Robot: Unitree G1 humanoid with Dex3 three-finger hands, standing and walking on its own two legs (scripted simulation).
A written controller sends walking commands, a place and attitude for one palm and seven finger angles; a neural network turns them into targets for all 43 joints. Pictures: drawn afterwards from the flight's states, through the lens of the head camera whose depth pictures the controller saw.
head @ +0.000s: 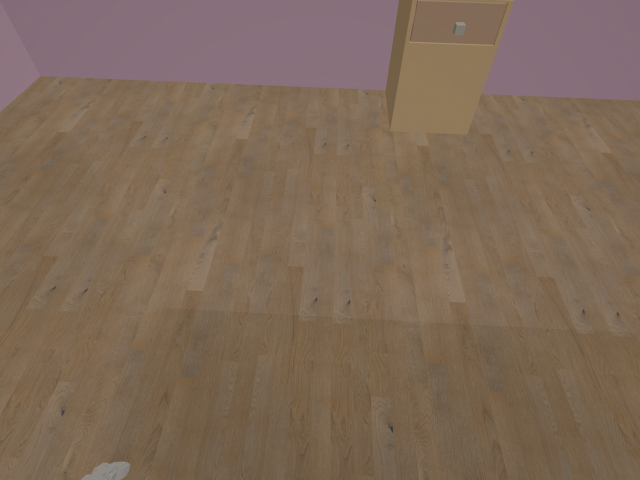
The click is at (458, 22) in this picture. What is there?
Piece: drawer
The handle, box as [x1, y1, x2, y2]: [453, 22, 465, 34]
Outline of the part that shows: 455,22 453,29 454,34 463,34 465,27 464,23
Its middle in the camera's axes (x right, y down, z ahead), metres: +0.62 -0.95 +1.74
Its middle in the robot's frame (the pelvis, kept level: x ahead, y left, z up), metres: +1.95 -0.53 -0.19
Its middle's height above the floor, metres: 0.58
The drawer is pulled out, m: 0.00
